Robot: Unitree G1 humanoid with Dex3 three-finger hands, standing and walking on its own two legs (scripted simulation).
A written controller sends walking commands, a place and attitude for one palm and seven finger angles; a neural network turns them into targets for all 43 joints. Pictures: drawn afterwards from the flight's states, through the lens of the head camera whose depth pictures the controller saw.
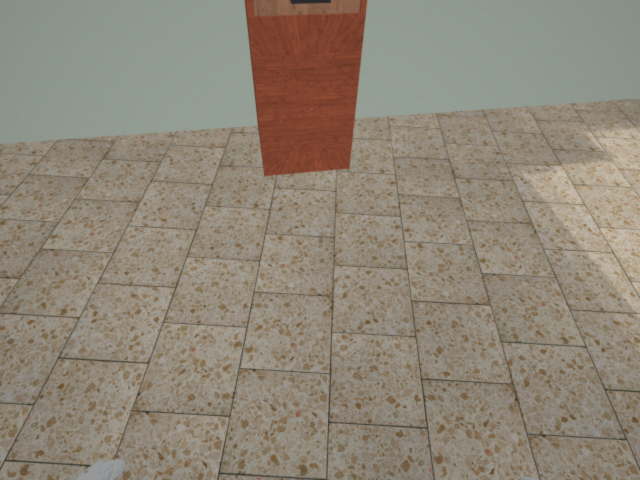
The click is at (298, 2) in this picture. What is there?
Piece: drawer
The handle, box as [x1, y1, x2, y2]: [290, 0, 330, 3]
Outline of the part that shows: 290,0 291,3 330,2 330,0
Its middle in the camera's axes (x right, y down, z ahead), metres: -0.04 -0.84 +1.33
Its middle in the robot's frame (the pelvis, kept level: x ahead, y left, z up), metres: +1.57 +0.13 +0.03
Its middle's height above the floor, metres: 0.80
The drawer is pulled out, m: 0.00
